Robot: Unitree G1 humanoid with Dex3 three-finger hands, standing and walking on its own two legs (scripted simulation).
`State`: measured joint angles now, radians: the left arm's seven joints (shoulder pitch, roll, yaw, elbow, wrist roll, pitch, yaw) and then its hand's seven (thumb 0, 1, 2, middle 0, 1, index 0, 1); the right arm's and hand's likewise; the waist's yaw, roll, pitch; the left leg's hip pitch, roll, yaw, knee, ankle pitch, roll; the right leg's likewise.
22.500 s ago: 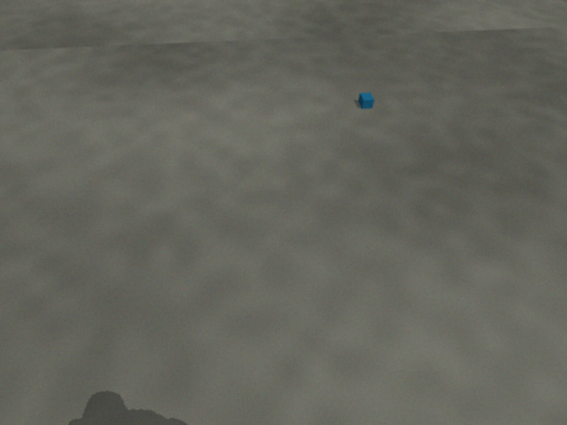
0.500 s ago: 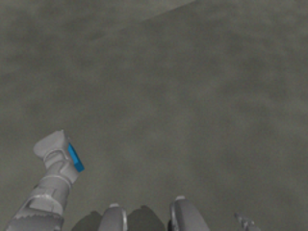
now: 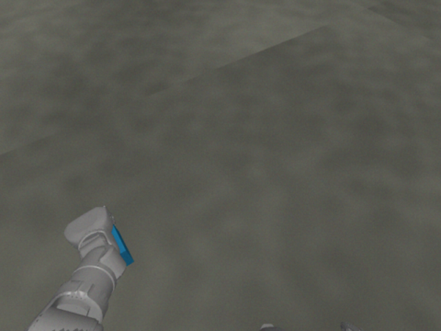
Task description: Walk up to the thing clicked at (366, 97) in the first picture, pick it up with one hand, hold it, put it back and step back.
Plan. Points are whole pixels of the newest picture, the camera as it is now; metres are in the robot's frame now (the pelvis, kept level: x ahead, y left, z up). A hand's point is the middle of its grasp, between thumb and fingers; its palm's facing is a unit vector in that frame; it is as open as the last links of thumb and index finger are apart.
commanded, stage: hold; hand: left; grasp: from above
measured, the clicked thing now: (107, 249) +0.32 +0.24 -0.12
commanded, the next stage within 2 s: crouch in 1.92 s
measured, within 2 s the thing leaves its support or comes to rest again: neither
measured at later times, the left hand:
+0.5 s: hand (103, 237) +0.32 +0.22 -0.04, palm faces -0.36 -0.25 -0.90, open 11.2 cm
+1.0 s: hand (103, 241) +0.31 +0.21 -0.02, palm faces -0.35 -0.26 -0.90, open 11.2 cm
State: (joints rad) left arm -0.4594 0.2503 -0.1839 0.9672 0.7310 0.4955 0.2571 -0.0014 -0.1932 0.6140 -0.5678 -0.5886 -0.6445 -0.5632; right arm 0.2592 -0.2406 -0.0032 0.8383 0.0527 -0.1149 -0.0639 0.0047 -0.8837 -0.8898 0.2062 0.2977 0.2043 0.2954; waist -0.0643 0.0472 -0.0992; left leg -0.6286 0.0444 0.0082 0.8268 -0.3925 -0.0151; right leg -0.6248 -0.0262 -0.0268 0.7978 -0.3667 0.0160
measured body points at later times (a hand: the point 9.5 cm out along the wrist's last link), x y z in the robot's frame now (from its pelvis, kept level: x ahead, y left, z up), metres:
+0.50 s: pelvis +0.01 +0.00 +0.02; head +0.03 -0.02 +0.47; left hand +0.34 +0.22 +0.01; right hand +0.12 -0.26 -0.10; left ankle +0.01 +0.13 -0.70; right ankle +0.01 -0.13 -0.70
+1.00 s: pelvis +0.00 -0.01 +0.03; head +0.01 -0.03 +0.48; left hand +0.32 +0.22 +0.03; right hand +0.13 -0.25 -0.10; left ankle +0.01 +0.13 -0.70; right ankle +0.01 -0.13 -0.70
